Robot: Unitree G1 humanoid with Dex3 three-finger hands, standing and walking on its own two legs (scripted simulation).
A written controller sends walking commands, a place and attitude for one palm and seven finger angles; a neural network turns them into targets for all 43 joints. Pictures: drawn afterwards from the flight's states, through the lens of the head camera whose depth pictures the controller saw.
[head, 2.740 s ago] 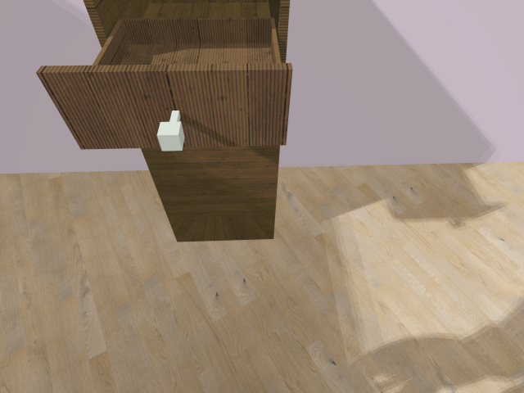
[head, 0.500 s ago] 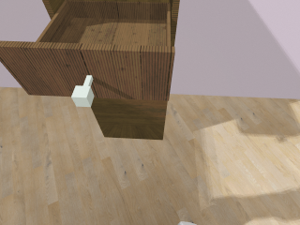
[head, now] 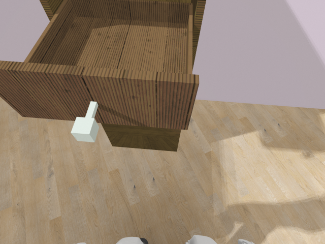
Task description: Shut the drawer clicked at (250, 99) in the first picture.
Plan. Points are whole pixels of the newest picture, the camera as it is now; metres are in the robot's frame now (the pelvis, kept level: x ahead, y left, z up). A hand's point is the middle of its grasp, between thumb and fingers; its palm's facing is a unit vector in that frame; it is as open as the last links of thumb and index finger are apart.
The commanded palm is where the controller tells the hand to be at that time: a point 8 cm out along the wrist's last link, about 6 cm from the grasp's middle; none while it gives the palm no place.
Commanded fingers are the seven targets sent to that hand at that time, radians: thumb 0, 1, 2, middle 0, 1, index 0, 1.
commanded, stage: come to a stop and stand still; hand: left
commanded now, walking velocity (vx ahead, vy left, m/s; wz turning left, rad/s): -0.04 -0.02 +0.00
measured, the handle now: (88, 120) +0.32 +0.17 +0.14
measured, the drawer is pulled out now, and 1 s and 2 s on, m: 0.30 0.30 0.30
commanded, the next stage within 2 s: look again from close up in 0.44 s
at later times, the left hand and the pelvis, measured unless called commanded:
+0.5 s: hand out of the picture +0.04 +0.14 -0.18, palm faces +0.03 -0.98 -0.19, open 7.3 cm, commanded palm none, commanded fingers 0.00 0.90 0.90 -0.20 -0.30 -0.20 -0.30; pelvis +0.00 -0.04 +0.00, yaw +0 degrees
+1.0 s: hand out of the picture -0.03 +0.18 -0.17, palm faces -0.01 -0.97 -0.24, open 7.4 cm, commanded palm none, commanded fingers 0.00 0.90 0.90 -0.20 -0.30 -0.20 -0.30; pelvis -0.06 -0.01 +0.00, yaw -1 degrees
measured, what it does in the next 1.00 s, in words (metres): steps on the spot: right foot, then left foot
